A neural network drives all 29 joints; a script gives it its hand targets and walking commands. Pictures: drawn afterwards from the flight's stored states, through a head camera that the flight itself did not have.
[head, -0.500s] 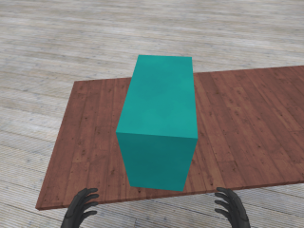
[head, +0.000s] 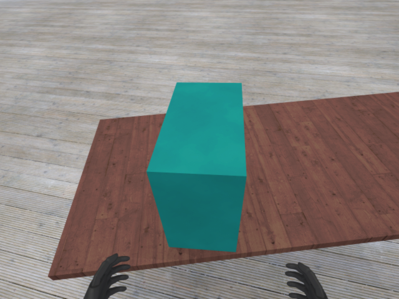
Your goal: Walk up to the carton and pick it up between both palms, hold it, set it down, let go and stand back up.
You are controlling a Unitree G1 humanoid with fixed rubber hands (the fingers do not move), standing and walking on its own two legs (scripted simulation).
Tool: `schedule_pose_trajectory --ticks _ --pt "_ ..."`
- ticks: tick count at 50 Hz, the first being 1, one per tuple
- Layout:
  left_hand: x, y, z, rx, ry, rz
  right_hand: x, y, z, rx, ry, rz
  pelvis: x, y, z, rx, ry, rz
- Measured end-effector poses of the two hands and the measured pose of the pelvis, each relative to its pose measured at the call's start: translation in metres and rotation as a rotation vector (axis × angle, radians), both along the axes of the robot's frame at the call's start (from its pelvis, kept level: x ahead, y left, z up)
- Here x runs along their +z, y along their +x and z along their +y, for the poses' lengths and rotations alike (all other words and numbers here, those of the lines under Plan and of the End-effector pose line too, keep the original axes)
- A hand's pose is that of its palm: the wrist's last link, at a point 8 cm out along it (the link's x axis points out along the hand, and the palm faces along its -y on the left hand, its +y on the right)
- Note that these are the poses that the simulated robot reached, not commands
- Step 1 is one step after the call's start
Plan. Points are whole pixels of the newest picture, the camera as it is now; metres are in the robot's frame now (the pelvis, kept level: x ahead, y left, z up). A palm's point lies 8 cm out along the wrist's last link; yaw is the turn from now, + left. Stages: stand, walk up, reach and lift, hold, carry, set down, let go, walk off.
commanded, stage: set down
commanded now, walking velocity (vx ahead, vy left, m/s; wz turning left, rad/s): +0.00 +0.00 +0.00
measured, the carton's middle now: (205, 164) +0.43 +0.01 +0.04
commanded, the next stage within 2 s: let go in 0.12 s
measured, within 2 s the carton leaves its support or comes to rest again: neither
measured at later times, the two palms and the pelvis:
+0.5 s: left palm out of the picture +0.16 +0.22 -0.03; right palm out of the picture +0.15 -0.21 -0.08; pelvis -0.02 +0.00 +0.00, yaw +0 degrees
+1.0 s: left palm out of the picture +0.10 +0.29 -0.11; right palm out of the picture +0.09 -0.32 -0.11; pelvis -0.01 -0.01 -0.02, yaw +1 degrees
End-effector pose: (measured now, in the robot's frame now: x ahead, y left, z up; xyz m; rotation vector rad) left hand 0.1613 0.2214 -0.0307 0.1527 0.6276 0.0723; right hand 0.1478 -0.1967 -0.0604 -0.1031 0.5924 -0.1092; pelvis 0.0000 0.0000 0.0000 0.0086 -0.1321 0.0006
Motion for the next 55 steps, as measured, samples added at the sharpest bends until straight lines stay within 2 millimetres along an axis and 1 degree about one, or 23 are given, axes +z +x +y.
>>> schedule_pose_trajectory --ticks 10,19,31,33,34,36,41,43,45,47,49,55 --pt "0.001 0.001 0.000 -0.012 0.018 0.019 -0.012 -0.001 -0.005 0.019 -0.012 0.030 -0.001 -0.010 0.000 -0.011 0.006 -0.006" --pt "0.000 0.000 -0.001 0.002 0.018 0.023 -0.021 0.002 -0.015 0.051 -0.033 0.067 -0.002 -0.016 -0.001 -0.009 0.009 -0.014" --pt "-0.001 -0.001 -0.002 0.013 0.030 0.031 -0.031 0.002 -0.018 0.087 -0.037 0.113 -0.004 -0.023 -0.005 0.002 0.009 -0.012" --pt "-0.003 -0.003 -0.001 -0.024 0.074 0.020 -0.036 -0.003 -0.026 0.091 -0.043 0.138 -0.006 -0.024 -0.007 0.010 0.008 0.013" --pt "-0.005 -0.006 0.003 -0.024 0.100 0.022 -0.039 -0.007 -0.034 0.088 -0.052 0.160 -0.008 -0.024 -0.008 0.012 0.008 0.023" --pt "-0.014 -0.016 0.018 0.004 0.152 0.053 -0.043 -0.019 -0.053 0.075 -0.083 0.213 -0.010 -0.025 -0.009 0.014 0.009 0.041" --pt "-0.041 -0.045 0.055 0.058 0.222 0.182 -0.049 -0.056 -0.102 0.026 -0.185 0.370 -0.014 -0.021 -0.014 0.015 0.005 0.077" --pt "-0.051 -0.053 0.063 0.069 0.226 0.231 -0.049 -0.067 -0.116 0.011 -0.216 0.428 -0.016 -0.018 -0.015 0.015 0.003 0.089" --pt "-0.060 -0.059 0.067 0.075 0.221 0.272 -0.048 -0.073 -0.124 0.000 -0.236 0.465 -0.017 -0.015 -0.015 0.013 0.000 0.098" --pt "-0.068 -0.060 0.068 0.076 0.210 0.300 -0.047 -0.072 -0.127 -0.008 -0.248 0.482 -0.018 -0.011 -0.015 0.014 -0.002 0.104" --pt "-0.075 -0.060 0.066 0.071 0.197 0.322 -0.047 -0.066 -0.126 -0.011 -0.253 0.484 -0.019 -0.008 -0.015 0.016 -0.007 0.108" --pt "-0.087 -0.049 0.060 0.059 0.170 0.344 -0.048 -0.033 -0.113 -0.002 -0.247 0.446 -0.021 0.001 -0.013 0.018 -0.011 0.109"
